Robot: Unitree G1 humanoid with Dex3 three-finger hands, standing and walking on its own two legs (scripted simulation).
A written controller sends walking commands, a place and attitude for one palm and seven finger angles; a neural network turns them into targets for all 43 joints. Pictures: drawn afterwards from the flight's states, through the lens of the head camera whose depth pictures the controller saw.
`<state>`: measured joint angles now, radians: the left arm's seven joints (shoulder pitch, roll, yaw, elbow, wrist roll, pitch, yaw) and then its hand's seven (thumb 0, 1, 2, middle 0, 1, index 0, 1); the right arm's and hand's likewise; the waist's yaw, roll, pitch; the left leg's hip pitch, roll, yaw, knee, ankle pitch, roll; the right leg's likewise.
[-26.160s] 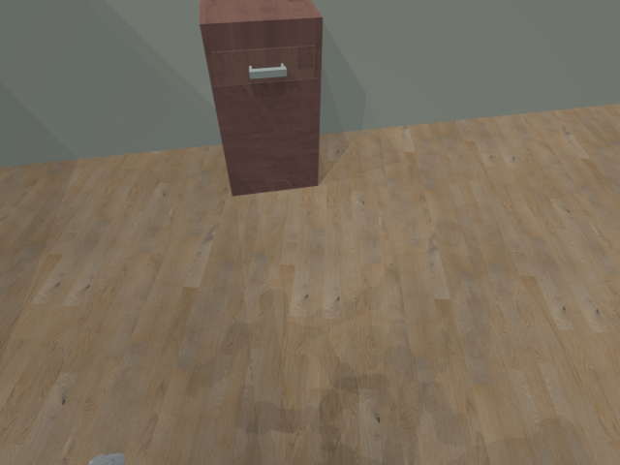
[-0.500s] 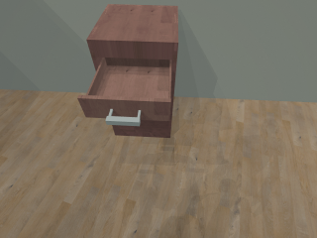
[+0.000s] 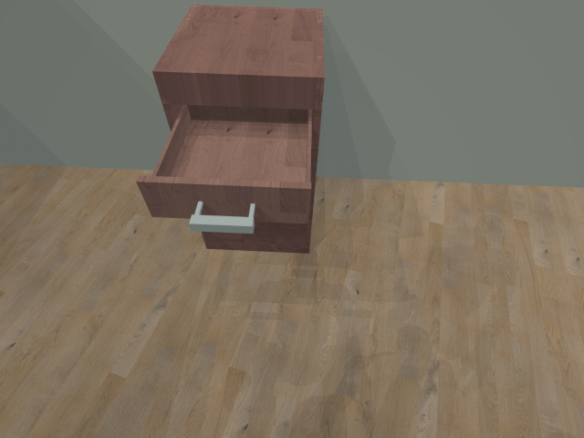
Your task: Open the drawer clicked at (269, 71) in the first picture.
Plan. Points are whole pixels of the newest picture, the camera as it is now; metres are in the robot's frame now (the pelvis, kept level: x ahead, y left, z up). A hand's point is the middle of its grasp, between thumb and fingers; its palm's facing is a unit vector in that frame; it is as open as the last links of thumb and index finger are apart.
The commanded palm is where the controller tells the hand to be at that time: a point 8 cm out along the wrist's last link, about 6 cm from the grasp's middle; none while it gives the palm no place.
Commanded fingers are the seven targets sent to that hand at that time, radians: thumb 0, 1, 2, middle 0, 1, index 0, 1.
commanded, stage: look to check the result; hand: left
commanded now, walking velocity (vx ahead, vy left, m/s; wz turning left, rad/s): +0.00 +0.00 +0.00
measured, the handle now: (224, 215) +0.58 +0.18 -0.14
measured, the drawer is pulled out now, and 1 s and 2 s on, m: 0.30 0.30 0.30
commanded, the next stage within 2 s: stand and wait in 0.46 s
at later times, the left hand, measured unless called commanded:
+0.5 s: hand out of the picture +0.01 +0.16 -0.18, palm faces +0.03 -0.98 -0.19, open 7.4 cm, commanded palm none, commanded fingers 0.00 0.90 0.90 -0.20 -0.30 -0.20 -0.30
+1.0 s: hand out of the picture +0.01 +0.15 -0.18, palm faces +0.03 -0.98 -0.19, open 7.4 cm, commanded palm none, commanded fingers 0.00 0.90 0.90 -0.20 -0.30 -0.20 -0.30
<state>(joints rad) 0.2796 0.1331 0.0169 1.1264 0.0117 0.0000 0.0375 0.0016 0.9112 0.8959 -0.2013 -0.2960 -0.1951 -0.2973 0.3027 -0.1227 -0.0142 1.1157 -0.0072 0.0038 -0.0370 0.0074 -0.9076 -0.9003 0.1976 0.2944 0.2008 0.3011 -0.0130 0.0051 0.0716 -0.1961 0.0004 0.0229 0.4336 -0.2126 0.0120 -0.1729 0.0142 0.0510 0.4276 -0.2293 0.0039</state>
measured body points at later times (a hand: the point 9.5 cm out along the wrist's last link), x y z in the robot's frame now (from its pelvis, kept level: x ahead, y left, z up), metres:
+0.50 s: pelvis +0.01 -0.01 +0.00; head +0.03 -0.01 +0.45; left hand +0.01 +0.21 -0.16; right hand +0.00 -0.22 -0.16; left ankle +0.01 +0.11 -0.74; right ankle +0.00 -0.13 -0.74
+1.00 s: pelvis +0.02 -0.01 +0.00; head +0.04 -0.02 +0.45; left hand +0.01 +0.21 -0.16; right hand +0.01 -0.22 -0.16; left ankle +0.01 +0.11 -0.74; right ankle +0.00 -0.13 -0.74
